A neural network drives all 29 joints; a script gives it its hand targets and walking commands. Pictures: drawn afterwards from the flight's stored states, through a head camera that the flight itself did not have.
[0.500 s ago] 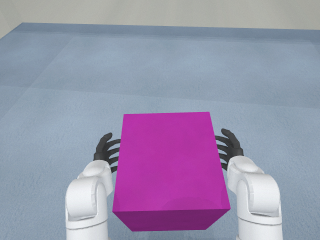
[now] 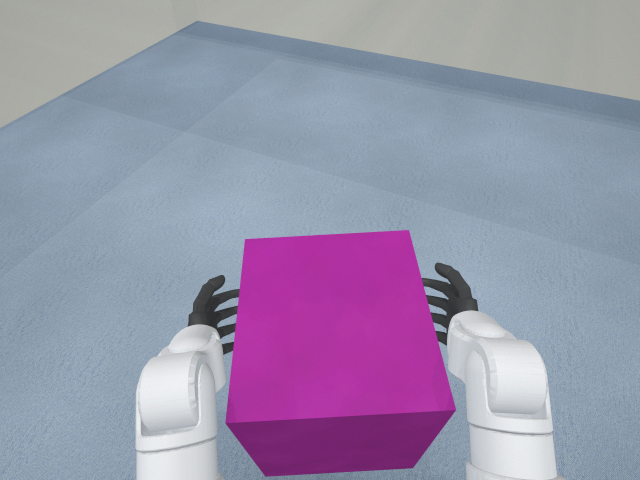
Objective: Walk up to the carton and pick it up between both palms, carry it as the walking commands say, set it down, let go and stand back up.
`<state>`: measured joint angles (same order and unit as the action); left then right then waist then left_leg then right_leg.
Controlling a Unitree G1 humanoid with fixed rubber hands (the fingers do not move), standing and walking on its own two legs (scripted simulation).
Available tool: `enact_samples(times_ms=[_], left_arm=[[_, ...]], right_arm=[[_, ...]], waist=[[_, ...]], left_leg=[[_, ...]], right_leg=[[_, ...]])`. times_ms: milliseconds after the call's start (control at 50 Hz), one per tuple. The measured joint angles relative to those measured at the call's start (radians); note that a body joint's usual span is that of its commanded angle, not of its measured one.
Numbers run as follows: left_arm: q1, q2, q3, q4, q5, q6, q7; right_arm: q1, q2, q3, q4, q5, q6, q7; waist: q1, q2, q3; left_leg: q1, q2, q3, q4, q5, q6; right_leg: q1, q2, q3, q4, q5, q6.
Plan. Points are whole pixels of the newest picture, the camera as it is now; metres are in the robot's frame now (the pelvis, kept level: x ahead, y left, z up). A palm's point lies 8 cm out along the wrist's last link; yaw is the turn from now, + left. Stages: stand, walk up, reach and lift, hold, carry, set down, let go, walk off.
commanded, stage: carry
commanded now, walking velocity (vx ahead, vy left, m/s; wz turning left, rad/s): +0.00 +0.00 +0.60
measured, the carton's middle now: (333, 359) +0.28 +0.01 +0.00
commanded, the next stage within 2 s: none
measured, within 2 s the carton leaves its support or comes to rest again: neither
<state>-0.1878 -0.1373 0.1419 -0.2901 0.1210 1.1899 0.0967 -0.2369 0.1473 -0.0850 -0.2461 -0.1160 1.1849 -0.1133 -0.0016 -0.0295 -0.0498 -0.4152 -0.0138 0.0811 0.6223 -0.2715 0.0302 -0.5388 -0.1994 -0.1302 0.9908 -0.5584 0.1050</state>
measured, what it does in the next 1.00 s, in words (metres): walks backwards, turning left: right foot, then left foot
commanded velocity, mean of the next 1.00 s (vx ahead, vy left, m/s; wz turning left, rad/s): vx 0.00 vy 0.00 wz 0.24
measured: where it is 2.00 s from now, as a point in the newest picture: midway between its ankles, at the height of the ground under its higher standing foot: outside the picture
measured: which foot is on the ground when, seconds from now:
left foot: down 0.00-0.26, up 0.28-0.56, down 0.58-1.00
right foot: up 0.00-0.22, down 0.24-0.58, up 0.60-0.82, down 0.84-1.00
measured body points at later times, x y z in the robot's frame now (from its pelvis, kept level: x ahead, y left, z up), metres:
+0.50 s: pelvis -0.08 -0.02 +0.01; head -0.06 -0.04 +0.46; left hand +0.17 +0.19 +0.09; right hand +0.24 -0.09 +0.09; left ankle -0.10 +0.11 -0.68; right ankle -0.02 -0.13 -0.72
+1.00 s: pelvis -0.14 -0.02 +0.01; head -0.16 -0.03 +0.46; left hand +0.07 +0.22 +0.10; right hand +0.17 -0.06 +0.09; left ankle -0.12 +0.11 -0.72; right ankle -0.07 -0.12 -0.72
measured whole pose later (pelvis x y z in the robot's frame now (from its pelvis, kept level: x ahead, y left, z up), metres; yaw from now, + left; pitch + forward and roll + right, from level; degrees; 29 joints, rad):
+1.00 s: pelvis -0.14 -0.02 +0.01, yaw +20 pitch +1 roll +0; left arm -0.21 -0.14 0.12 -0.24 0.11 1.22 0.10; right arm -0.21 0.14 -0.11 -0.27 -0.13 1.23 -0.11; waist -0.01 0.02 -0.10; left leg -0.37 0.03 0.09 0.50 -0.15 0.02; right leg -0.33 -0.07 -0.11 0.54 -0.23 0.01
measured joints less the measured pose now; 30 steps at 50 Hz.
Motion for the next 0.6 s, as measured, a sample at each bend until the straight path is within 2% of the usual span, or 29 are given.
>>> enact_samples(times_ms=[60,120,180,220,240,260,300,320,360,400,460,520,560,580,600], left_arm=[[0.004,0.001,0.003,-0.017,-0.022,0.012,0.013],[-0.015,-0.002,0.007,-0.034,-0.037,0.002,0.022],[-0.035,-0.006,0.014,-0.031,-0.042,-0.012,0.022],[-0.052,-0.009,0.020,-0.016,-0.045,-0.020,0.022],[-0.060,-0.011,0.022,-0.006,-0.045,-0.022,0.022],[-0.065,-0.013,0.018,0.009,-0.044,-0.031,0.021],[-0.058,-0.012,-0.002,0.039,-0.032,-0.043,0.013],[-0.052,-0.010,-0.013,0.048,-0.026,-0.040,0.011],[-0.031,-0.006,-0.027,0.044,-0.022,-0.028,0.009],[-0.022,-0.005,-0.029,0.025,-0.021,-0.012,0.009],[-0.036,-0.007,-0.019,0.006,-0.017,-0.006,0.007],[-0.046,-0.009,-0.015,0.002,-0.004,-0.008,0.003],[-0.040,-0.008,-0.018,0.002,0.005,-0.004,-0.001],[-0.038,-0.007,-0.017,0.003,0.008,-0.001,-0.002],[-0.034,-0.005,-0.010,0.009,0.007,-0.004,-0.002]], right_arm=[[0.011,-0.003,0.010,-0.019,-0.002,0.007,0.001],[0.000,0.000,0.003,-0.047,-0.003,0.001,0.001],[-0.017,0.003,-0.008,-0.059,-0.009,-0.004,0.002],[-0.030,0.007,-0.021,-0.058,-0.014,-0.001,0.002],[-0.036,0.008,-0.029,-0.057,-0.016,0.001,0.002],[-0.041,0.008,-0.040,-0.053,-0.016,0.000,0.003],[-0.015,0.002,-0.044,-0.051,-0.016,-0.003,0.005],[-0.002,0.000,-0.041,-0.052,-0.016,0.000,0.003],[0.019,-0.005,-0.030,-0.058,-0.012,0.014,-0.001],[0.024,-0.007,-0.024,-0.069,-0.001,0.026,-0.008],[0.004,-0.003,-0.032,-0.075,0.010,0.026,-0.013],[-0.012,0.001,-0.042,-0.062,0.015,0.014,-0.012],[-0.013,0.001,-0.042,-0.051,0.014,0.014,-0.007],[-0.015,0.002,-0.041,-0.043,0.012,0.013,-0.005],[-0.013,0.003,-0.031,-0.026,0.009,0.005,-0.005]], waist=[[0.034,0.014,0.026],[0.048,0.026,0.036],[0.044,0.042,0.027],[0.035,0.058,0.018],[0.031,0.064,0.011],[0.028,0.087,0.008],[0.009,0.086,0.001],[-0.003,0.074,0.001],[-0.023,0.058,0.006],[-0.039,0.044,0.015],[-0.048,0.027,0.025],[-0.042,0.012,0.014],[-0.033,0.011,-0.003],[-0.030,0.008,-0.010],[-0.024,-0.004,-0.011]], left_leg=[[-0.010,-0.006,-0.030,-0.018,0.031,0.003],[-0.032,-0.017,-0.056,-0.031,0.064,0.003],[-0.057,-0.025,-0.082,-0.045,0.095,-0.004],[-0.073,-0.028,-0.103,-0.051,0.114,-0.013],[-0.082,-0.031,-0.113,-0.048,0.121,-0.019],[-0.092,-0.024,-0.128,-0.034,0.122,-0.025],[-0.141,-0.026,-0.094,0.105,-0.043,-0.041],[-0.168,-0.026,-0.069,0.208,-0.105,-0.048],[-0.189,-0.011,-0.034,0.350,-0.134,-0.059],[-0.178,0.011,-0.012,0.392,-0.134,-0.072],[-0.125,0.032,0.004,0.326,-0.147,-0.081],[-0.038,0.029,0.019,0.169,-0.140,-0.078],[0.051,0.025,0.030,-0.014,-0.047,-0.070],[0.073,0.023,0.032,-0.075,0.041,-0.051],[0.059,0.013,0.030,-0.064,0.058,-0.032]], right_leg=[[-0.029,0.041,0.037,0.076,0.036,0.008],[-0.020,0.072,0.056,0.035,0.064,0.005],[0.024,0.105,0.065,-0.074,0.084,-0.007],[0.085,0.127,0.058,-0.202,0.110,-0.020],[0.131,0.134,0.047,-0.299,0.145,-0.028],[0.152,0.147,0.030,-0.352,0.215,-0.053],[0.152,0.128,0.006,-0.356,0.252,-0.103],[0.160,0.110,-0.005,-0.362,0.255,-0.114],[0.181,0.081,-0.024,-0.390,0.266,-0.117],[0.193,0.055,-0.042,-0.406,0.279,-0.111],[0.187,0.020,-0.069,-0.398,0.286,-0.104],[0.163,-0.010,-0.091,-0.370,0.283,-0.092],[0.142,-0.024,-0.103,-0.337,0.274,-0.078],[0.126,-0.033,-0.108,-0.308,0.263,-0.070],[0.108,-0.035,-0.089,-0.276,0.222,-0.047]])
